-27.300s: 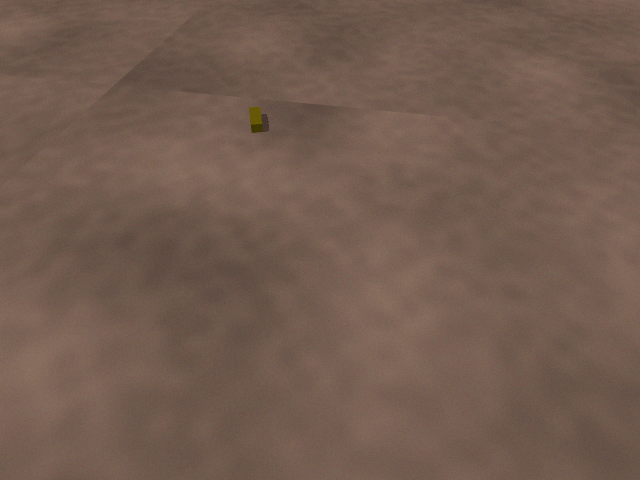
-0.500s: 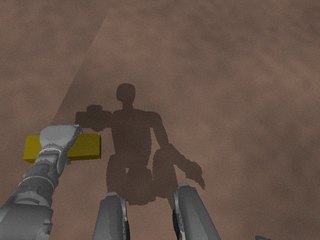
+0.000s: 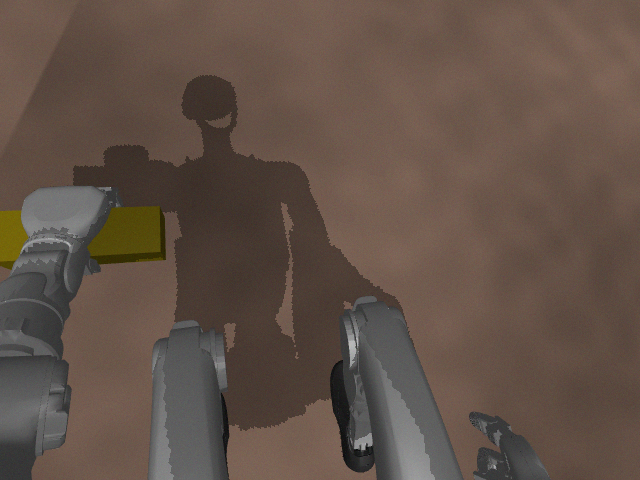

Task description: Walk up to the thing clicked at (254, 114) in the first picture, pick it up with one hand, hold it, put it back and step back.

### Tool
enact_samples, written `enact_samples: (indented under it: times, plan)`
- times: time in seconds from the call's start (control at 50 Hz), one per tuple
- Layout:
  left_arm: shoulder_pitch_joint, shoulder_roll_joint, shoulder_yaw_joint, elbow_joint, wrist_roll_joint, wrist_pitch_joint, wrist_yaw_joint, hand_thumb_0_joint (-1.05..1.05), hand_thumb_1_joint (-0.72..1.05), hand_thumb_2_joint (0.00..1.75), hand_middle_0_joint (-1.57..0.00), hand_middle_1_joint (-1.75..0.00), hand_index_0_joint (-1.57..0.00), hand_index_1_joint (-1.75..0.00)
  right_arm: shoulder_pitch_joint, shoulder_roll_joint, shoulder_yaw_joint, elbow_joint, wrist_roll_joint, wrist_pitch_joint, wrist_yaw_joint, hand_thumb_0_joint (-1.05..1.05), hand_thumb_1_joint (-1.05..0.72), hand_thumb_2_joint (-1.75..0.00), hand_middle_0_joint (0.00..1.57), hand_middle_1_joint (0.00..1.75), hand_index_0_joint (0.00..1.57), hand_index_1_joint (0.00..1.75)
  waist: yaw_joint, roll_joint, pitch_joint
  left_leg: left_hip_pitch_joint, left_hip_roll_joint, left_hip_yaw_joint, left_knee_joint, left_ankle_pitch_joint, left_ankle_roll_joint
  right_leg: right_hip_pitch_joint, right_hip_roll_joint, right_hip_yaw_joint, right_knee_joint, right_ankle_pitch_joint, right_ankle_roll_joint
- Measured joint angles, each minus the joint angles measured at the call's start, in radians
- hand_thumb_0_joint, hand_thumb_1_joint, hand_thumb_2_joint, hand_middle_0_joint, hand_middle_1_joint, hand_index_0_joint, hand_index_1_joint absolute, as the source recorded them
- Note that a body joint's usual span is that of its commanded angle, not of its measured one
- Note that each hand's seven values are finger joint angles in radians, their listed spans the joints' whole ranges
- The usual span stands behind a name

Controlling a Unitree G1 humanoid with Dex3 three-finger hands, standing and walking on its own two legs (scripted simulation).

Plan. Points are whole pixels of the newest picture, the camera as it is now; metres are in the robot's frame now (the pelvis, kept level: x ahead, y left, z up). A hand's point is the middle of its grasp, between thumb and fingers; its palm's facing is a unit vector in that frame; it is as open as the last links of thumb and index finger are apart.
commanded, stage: crouch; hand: left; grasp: from above
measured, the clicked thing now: (86, 237) +0.45 +0.26 -0.19
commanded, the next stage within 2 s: lower in 0.72 s
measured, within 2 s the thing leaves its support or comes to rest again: rests again in 1.80 s
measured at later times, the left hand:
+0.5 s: hand (102, 241) +0.45 +0.26 -0.25, palm faces -0.49 -0.01 -0.87, open 9.6 cm
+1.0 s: hand (108, 242) +0.46 +0.27 -0.29, palm faces -0.51 -0.02 -0.86, open 9.5 cm
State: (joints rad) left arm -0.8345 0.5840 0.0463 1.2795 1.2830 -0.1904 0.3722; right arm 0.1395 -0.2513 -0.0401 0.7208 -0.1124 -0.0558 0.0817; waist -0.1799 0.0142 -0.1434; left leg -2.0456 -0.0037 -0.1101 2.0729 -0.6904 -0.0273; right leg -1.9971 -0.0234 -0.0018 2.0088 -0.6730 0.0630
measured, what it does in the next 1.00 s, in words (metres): lowers itself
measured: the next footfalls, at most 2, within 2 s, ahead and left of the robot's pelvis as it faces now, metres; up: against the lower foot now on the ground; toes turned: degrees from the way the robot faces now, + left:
none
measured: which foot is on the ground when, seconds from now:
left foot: down 0.00-1.00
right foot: down 0.00-1.00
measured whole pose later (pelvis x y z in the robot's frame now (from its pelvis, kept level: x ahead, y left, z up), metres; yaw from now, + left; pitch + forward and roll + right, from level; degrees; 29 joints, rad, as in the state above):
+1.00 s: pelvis -0.01 +0.00 -0.10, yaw -4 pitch +36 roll -9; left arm -1.01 0.78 0.10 1.51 1.35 -0.26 0.40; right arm 0.16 -0.27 0.07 0.72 -0.16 -0.05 0.15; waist -0.28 -0.02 -0.02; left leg -2.32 -0.02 -0.16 2.39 -0.70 -0.02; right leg -2.24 0.00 -0.01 2.29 -0.67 0.07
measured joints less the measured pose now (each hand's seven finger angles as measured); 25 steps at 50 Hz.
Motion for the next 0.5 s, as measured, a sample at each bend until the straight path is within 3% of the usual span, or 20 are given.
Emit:
enact_samples:
  times: [0.28, 0.5]
  plan:
    - [-0.071, 0.074, 0.025, 0.069, 0.006, -0.018, -0.031, -0.01, 0.05, 0.49, -0.71, -0.56, -0.74, -0.51, 0.028, -0.009, 0.019, -0.006, -0.007, 0.018, 0.03, 0.01, -0.91, -0.9, 0.21, 0.3, 0.2, 0.3, -0.037, -0.006, 0.044, -0.115, -0.004, -0.016, 0.129, -0.009, -0.003, -0.11, 0.011, -0.002, 0.119, -0.004, 0.003]
    - [-0.113, 0.123, 0.048, 0.132, 0.04, -0.06, -0.011, -0.01, 0.05, 0.49, -0.71, -0.55, -0.74, -0.51, 0.049, -0.009, 0.045, 0.015, -0.023, 0.025, 0.047, 0.01, -0.91, -0.9, 0.21, 0.3, 0.2, 0.3, -0.063, -0.015, 0.075, -0.188, -0.009, -0.026, 0.212, -0.001, -0.001, -0.177, 0.019, -0.002, 0.193, 0.004, 0.005]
